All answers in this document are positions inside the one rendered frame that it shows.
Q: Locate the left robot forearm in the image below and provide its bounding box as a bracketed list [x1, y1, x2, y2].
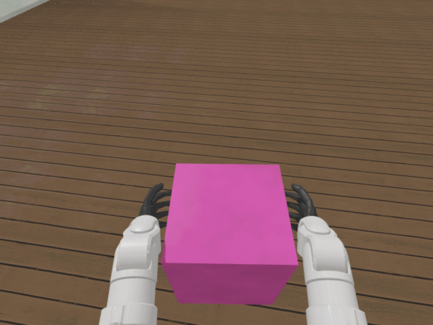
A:
[99, 215, 161, 325]

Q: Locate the carton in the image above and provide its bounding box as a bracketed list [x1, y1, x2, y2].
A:
[161, 163, 298, 305]

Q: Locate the right robot forearm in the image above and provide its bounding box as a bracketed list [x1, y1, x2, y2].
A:
[297, 216, 367, 325]

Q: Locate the robot right hand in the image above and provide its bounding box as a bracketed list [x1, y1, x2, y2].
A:
[285, 183, 318, 231]

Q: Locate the robot left hand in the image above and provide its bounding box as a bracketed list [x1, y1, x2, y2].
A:
[138, 183, 172, 229]

